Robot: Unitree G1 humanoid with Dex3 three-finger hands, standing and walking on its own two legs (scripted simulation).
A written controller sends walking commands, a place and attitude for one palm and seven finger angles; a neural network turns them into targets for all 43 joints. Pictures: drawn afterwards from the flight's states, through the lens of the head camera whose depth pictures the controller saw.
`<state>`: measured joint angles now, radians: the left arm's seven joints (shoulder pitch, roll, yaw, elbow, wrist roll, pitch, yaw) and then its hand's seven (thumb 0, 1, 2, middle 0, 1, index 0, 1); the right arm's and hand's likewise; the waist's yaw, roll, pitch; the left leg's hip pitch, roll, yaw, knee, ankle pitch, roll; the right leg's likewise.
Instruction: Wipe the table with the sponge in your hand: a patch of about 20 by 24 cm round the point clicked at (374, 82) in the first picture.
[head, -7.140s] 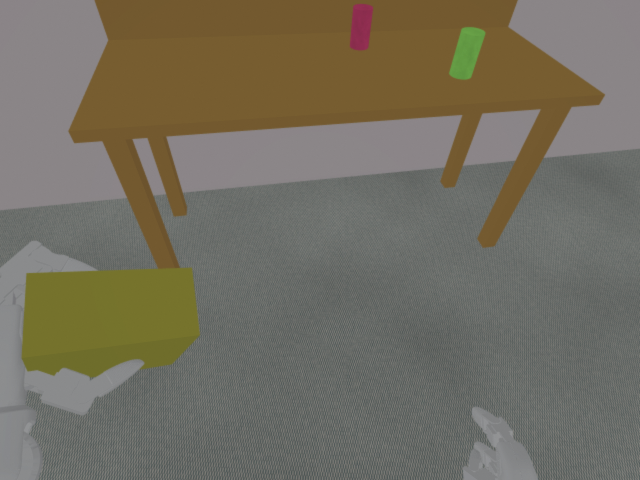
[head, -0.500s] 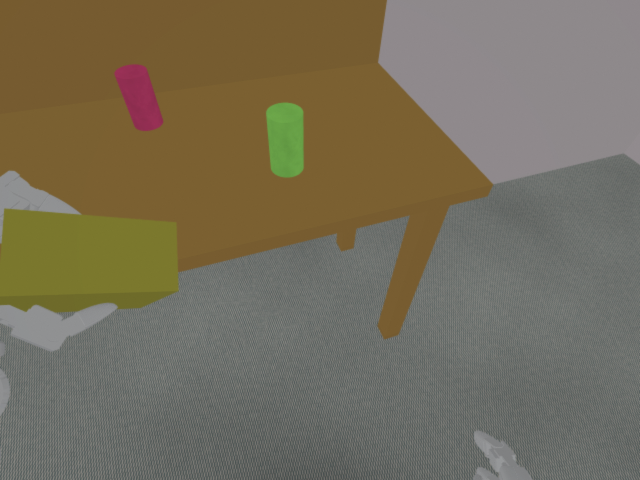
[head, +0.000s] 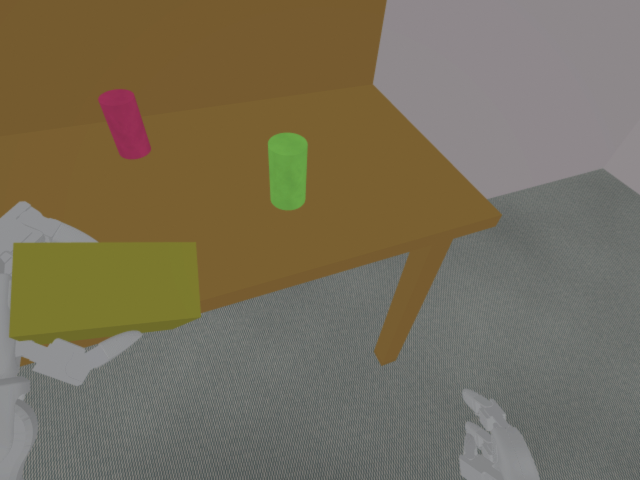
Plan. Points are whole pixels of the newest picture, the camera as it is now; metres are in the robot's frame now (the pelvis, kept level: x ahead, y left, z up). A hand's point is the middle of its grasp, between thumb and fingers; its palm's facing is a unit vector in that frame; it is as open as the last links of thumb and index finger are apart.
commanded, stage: shuffle to correct the standing spot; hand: left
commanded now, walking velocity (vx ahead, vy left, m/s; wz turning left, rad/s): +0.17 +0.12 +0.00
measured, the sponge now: (136, 293) +0.24 +0.21 +0.17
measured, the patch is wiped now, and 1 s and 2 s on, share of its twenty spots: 0.00 0.00 0.00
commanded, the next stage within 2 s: come to a stop and stand still in 0.46 s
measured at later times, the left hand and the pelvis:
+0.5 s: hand (60, 230) +0.30 +0.30 +0.18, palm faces +0.41 -0.81 -0.42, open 10.6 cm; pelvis +0.09 +0.06 -0.01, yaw +1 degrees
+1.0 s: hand (49, 190) +0.36 +0.35 +0.17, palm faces +0.42 -0.81 -0.41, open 10.6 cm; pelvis +0.13 +0.10 +0.00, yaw -1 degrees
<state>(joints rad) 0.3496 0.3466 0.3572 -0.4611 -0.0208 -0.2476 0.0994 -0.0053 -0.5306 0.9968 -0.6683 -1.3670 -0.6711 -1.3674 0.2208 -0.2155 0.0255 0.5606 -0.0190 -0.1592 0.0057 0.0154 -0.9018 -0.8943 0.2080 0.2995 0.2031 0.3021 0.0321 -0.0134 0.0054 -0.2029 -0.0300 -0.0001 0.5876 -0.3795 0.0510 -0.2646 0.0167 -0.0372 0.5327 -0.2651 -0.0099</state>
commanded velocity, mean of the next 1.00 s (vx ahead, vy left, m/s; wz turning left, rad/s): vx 0.01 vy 0.01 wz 0.00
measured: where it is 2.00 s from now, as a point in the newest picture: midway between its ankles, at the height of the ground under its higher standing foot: outside the picture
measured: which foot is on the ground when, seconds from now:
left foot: down 0.00-0.28, up 0.30-0.52, down 0.54-1.00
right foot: down 0.00-0.10, up 0.12-0.24, down 0.26-0.54, up 0.56-0.66, down 0.68-1.00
